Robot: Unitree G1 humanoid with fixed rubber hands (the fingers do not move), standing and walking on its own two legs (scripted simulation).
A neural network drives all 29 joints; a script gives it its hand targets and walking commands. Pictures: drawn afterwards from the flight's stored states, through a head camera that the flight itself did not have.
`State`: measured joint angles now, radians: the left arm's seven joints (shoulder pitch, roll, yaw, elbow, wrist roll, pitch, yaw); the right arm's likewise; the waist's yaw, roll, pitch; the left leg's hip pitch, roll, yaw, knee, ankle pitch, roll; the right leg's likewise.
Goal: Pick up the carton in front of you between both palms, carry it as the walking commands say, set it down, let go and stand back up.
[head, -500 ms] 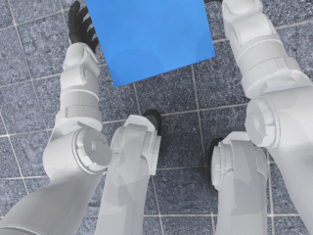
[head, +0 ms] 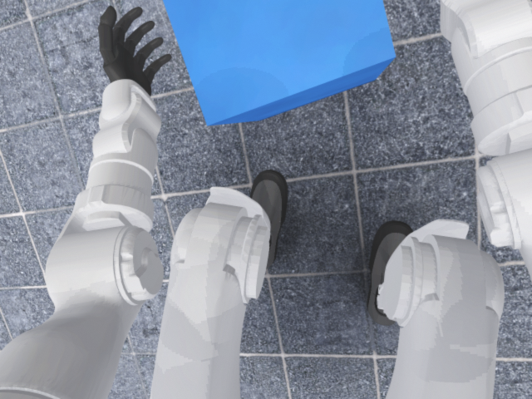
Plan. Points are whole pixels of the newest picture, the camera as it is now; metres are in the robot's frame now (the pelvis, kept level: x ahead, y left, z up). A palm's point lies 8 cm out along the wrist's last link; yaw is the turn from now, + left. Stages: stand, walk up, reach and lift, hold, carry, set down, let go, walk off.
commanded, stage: set down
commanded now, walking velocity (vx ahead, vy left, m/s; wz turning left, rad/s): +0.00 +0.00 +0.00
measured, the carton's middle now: (285, 26) +0.53 +0.10 -0.26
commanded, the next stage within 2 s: let go in 0.96 s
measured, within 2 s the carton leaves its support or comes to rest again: neither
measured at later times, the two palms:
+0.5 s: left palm (22, 64) +0.44 +0.27 -0.01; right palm out of the picture +0.60 -0.08 -0.01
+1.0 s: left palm out of the picture +0.43 +0.27 +0.14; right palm out of the picture +0.60 -0.09 +0.14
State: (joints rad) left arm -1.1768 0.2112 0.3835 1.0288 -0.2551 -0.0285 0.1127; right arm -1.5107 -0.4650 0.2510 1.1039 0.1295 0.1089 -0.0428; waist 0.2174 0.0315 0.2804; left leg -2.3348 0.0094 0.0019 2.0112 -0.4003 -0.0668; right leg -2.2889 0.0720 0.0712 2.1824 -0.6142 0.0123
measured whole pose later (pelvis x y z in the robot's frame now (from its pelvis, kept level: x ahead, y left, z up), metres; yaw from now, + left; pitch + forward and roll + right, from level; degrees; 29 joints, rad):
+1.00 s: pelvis +0.04 +0.00 +0.23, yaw -1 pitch +46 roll +2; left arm -0.79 0.02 0.45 0.58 -0.03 0.17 0.10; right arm -1.21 -0.35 -0.07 1.01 -0.10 0.24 0.06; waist 0.24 -0.07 -0.12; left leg -1.73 0.00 -0.03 1.20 -0.28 -0.05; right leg -1.67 0.06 0.06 1.33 -0.46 0.00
